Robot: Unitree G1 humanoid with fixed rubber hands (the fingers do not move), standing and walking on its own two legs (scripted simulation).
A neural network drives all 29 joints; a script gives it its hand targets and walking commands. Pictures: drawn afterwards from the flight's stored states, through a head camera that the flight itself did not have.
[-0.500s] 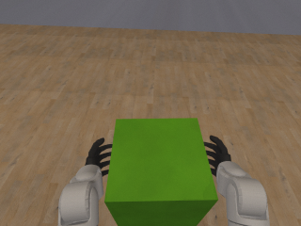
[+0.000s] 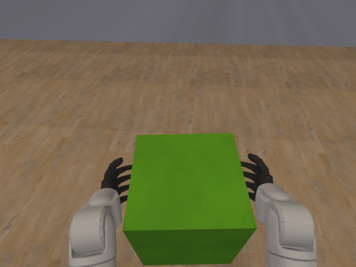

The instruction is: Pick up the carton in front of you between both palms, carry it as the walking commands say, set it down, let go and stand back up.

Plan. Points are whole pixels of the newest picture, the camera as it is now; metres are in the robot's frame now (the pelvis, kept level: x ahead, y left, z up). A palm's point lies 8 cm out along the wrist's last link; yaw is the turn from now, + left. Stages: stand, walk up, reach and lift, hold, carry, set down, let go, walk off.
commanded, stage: carry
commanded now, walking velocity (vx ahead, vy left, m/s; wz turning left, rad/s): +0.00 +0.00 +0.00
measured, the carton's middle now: (185, 202) +0.29 +0.00 +0.01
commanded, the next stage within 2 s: hold in 1.44 s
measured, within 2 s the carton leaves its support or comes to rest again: neither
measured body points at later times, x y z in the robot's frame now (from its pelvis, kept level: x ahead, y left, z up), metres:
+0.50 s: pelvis +0.05 +0.01 -0.01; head +0.03 +0.02 +0.44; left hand +0.33 +0.16 +0.07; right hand +0.33 -0.14 +0.07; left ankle +0.02 +0.12 -0.74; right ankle +0.00 -0.09 -0.74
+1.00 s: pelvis +0.01 +0.01 +0.00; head -0.02 +0.01 +0.45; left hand +0.30 +0.16 +0.04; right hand +0.30 -0.15 +0.04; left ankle +0.02 +0.12 -0.74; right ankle +0.00 -0.09 -0.74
